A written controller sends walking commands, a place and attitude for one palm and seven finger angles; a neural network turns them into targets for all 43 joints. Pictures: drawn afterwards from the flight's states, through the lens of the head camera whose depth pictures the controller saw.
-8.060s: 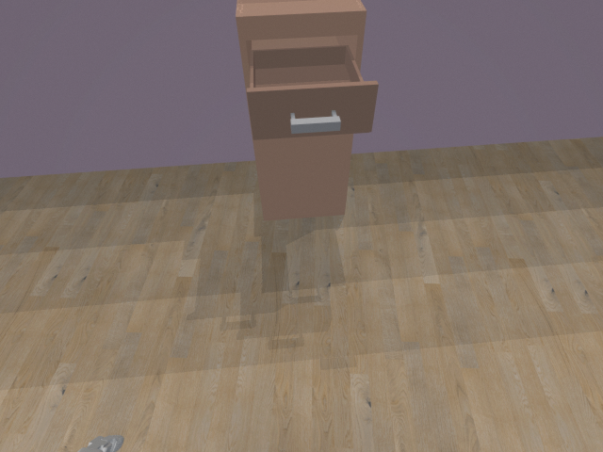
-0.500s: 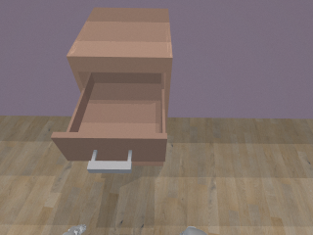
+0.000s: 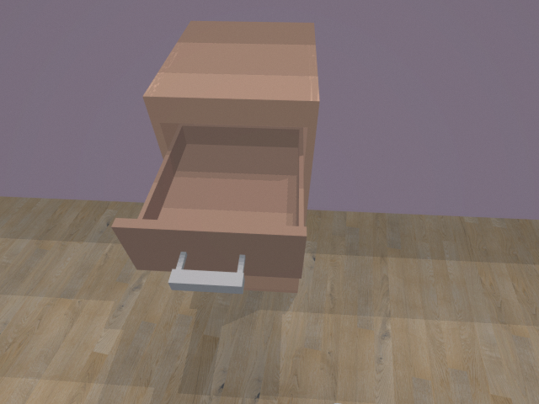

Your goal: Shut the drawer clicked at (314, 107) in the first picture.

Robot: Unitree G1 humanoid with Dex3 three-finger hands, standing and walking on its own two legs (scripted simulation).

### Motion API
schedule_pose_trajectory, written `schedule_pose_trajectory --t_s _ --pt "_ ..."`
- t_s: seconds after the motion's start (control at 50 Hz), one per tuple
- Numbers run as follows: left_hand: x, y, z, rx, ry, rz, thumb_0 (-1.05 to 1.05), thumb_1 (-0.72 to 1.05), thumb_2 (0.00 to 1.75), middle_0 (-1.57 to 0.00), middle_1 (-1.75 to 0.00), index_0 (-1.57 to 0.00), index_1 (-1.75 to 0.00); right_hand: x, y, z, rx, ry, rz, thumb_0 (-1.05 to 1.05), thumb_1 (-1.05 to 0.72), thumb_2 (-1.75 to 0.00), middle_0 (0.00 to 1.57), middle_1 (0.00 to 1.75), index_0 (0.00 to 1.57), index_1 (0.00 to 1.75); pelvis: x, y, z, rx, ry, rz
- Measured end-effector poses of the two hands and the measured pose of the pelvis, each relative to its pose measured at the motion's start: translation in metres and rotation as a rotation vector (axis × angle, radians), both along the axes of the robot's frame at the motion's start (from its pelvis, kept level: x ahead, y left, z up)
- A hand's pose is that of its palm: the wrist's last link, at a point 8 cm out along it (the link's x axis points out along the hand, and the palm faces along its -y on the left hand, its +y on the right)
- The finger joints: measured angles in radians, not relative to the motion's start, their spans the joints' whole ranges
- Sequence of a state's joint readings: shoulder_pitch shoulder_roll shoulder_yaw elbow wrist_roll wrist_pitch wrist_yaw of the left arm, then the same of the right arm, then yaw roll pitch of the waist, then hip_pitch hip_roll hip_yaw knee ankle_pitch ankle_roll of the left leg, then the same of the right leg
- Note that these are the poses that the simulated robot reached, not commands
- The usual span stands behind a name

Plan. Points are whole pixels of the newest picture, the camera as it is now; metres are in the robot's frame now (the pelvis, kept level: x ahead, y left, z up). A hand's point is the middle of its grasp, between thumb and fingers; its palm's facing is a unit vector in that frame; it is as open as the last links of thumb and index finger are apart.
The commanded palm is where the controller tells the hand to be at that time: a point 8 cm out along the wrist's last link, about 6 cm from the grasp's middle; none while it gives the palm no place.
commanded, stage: come to a stop and stand still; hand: left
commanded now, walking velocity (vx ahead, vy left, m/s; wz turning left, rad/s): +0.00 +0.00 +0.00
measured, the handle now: (209, 270) +0.34 +0.13 -0.03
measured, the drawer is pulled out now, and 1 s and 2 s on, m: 0.30 0.30 0.30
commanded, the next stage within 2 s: look again from close up in 0.52 s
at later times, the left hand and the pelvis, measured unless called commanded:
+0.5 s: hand out of the picture -0.02 +0.21 -0.15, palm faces +0.02 -0.98 -0.21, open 7.3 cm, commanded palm none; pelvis -0.03 +0.04 +0.01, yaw -1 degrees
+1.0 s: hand out of the picture +0.03 +0.20 -0.15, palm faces +0.00 -0.97 -0.23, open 7.2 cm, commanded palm none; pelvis +0.01 +0.02 +0.02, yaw -1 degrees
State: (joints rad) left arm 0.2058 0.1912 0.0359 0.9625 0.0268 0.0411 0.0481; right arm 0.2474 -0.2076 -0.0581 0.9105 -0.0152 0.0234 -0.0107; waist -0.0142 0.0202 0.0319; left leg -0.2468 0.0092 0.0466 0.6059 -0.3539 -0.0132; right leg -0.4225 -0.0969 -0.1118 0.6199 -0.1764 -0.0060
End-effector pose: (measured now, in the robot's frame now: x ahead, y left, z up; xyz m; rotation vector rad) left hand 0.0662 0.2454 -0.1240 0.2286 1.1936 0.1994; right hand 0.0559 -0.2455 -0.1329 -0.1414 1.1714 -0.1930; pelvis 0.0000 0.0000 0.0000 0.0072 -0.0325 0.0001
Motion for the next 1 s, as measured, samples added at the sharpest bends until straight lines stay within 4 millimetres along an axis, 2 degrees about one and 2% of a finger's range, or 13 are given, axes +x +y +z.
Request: schedule_pose_trajectory --t_s 0.1,0.2,0.26,0.32,0.44,0.5,0.56,0.66,0.8,1.0 --pt "-0.035 0.022 0.005 0.014 0.029 0.021 0.00 0.91 0.90 -0.21 -0.30 -0.20 -0.30 0.001 0.022 0.002 0.024 -0.062 0.031 0.00 -0.91 -0.90 0.20 0.29 0.20 0.30 -0.010 0.014 0.001 0.015 -0.034 -0.025" --pt "-0.075 0.026 0.009 0.025 0.071 0.032 0.00 0.91 0.90 -0.20 -0.30 -0.20 -0.30 0.000 0.041 -0.007 0.075 -0.061 0.061 0.00 -0.91 -0.90 0.20 0.29 0.20 0.30 -0.021 0.021 0.000 0.027 -0.022 -0.025" --pt "-0.096 0.025 0.011 0.006 0.111 0.046 0.01 0.91 0.90 -0.20 -0.30 -0.20 -0.30 -0.013 0.047 -0.006 0.077 -0.032 0.049 0.00 -0.92 -0.90 0.20 0.29 0.21 0.30 -0.027 0.026 0.005 0.018 -0.007 -0.008" --pt "-0.104 0.025 0.005 -0.020 0.137 0.054 0.01 0.91 0.90 -0.20 -0.30 -0.20 -0.30 -0.038 0.049 -0.003 0.057 0.022 0.033 0.00 -0.93 -0.90 0.20 0.29 0.21 0.30 -0.031 0.032 0.007 0.016 0.001 -0.004" --pt "-0.096 0.021 0.003 -0.071 0.140 0.032 0.01 0.91 0.90 -0.21 -0.30 -0.20 -0.30 -0.097 0.057 0.000 0.042 0.181 -0.007 0.00 -0.92 -0.90 0.20 0.29 0.20 0.30 -0.033 0.041 0.013 0.012 0.010 -0.014" --pt "-0.091 0.018 0.003 -0.075 0.139 0.022 0.01 0.91 0.90 -0.21 -0.30 -0.20 -0.30 -0.113 0.060 -0.002 0.051 0.236 -0.019 0.00 -0.92 -0.90 0.20 0.29 0.20 0.30 -0.033 0.042 0.013 0.017 0.011 -0.018" --pt "-0.088 0.018 0.005 -0.069 0.145 0.015 0.01 0.93 0.90 -0.21 -0.30 -0.20 -0.30 -0.118 0.065 -0.003 0.067 0.255 -0.024 0.01 -0.91 -0.90 0.20 0.29 0.20 0.30 -0.031 0.041 0.015 0.015 0.010 -0.016" --pt "-0.080 0.015 0.009 -0.064 0.150 0.002 0.01 0.93 0.90 -0.21 -0.30 -0.20 -0.30 -0.111 0.070 -0.002 0.090 0.245 -0.028 0.01 -0.91 -0.90 0.20 0.29 0.20 0.30 -0.023 0.038 0.018 0.011 0.019 -0.018" --pt "-0.064 0.010 0.011 -0.056 0.151 -0.001 0.01 0.93 0.90 -0.20 -0.30 -0.20 -0.30 -0.086 0.071 -0.002 0.105 0.217 -0.016 0.00 -0.91 -0.90 0.20 0.29 0.20 0.30 -0.008 0.032 0.020 0.009 0.028 -0.017" --pt "-0.043 0.002 0.011 -0.055 0.148 0.000 0.01 0.94 0.90 -0.20 -0.30 -0.20 -0.30 -0.053 0.056 0.000 0.081 0.200 0.002 0.01 -0.92 -0.90 0.20 0.29 0.20 0.30 0.011 0.023 0.022 0.006 0.025 -0.014"
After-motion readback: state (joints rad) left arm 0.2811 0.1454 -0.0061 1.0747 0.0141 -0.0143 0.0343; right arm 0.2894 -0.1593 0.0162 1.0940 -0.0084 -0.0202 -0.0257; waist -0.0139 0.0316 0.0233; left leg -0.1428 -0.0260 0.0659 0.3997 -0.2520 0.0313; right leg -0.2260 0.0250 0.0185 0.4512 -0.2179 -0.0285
